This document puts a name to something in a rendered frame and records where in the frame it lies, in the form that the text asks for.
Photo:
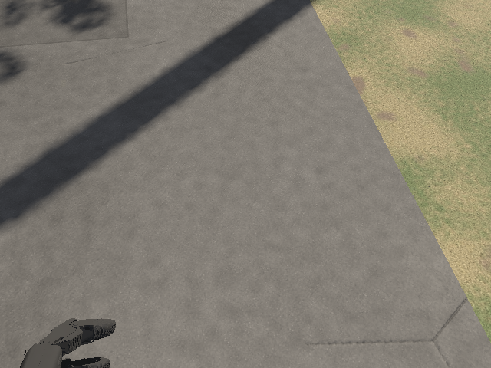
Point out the left robot hand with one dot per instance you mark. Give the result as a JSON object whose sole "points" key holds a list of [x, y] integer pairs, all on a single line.
{"points": [[66, 338]]}

